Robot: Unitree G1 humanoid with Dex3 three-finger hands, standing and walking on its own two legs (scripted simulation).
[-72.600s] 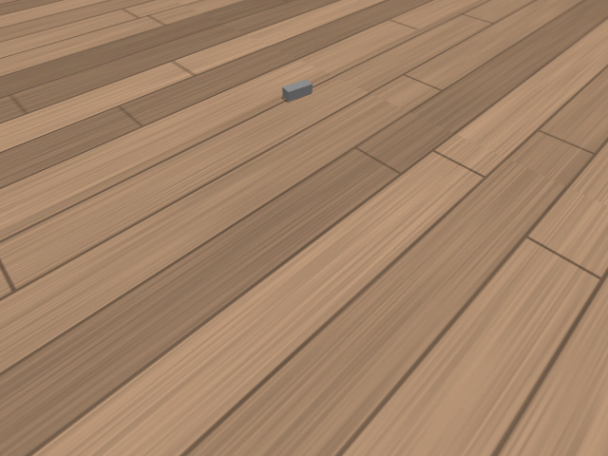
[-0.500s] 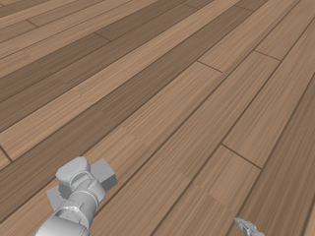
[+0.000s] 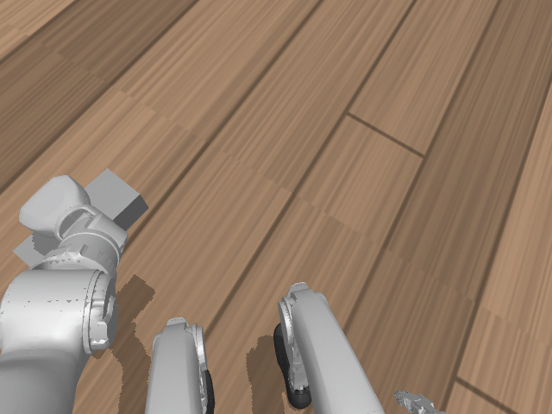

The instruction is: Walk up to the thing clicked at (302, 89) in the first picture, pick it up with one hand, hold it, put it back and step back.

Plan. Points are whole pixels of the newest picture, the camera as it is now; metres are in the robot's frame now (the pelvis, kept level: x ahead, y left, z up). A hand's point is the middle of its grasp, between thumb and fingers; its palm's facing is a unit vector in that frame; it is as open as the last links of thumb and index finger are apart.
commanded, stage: crouch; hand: left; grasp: from above
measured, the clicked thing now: (87, 227) +0.45 +0.23 -0.17
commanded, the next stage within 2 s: lower in 1.00 s
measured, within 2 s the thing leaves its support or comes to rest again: neither
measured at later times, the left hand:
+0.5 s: hand (115, 224) +0.49 +0.22 -0.29, palm faces -0.30 -0.30 -0.91, open 10.1 cm
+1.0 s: hand (128, 223) +0.52 +0.21 -0.35, palm faces -0.27 -0.31 -0.91, open 10.2 cm
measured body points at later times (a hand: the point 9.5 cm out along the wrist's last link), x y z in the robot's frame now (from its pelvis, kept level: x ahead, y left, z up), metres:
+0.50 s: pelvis -0.01 +0.00 -0.13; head +0.25 +0.02 +0.24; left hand +0.51 +0.23 -0.24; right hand -0.02 -0.26 -0.24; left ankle +0.05 +0.12 -0.50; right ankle +0.10 -0.13 -0.50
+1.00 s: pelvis -0.02 +0.00 -0.19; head +0.26 +0.02 +0.17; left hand +0.53 +0.22 -0.30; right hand -0.07 -0.25 -0.27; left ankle +0.05 +0.12 -0.50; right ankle +0.10 -0.13 -0.50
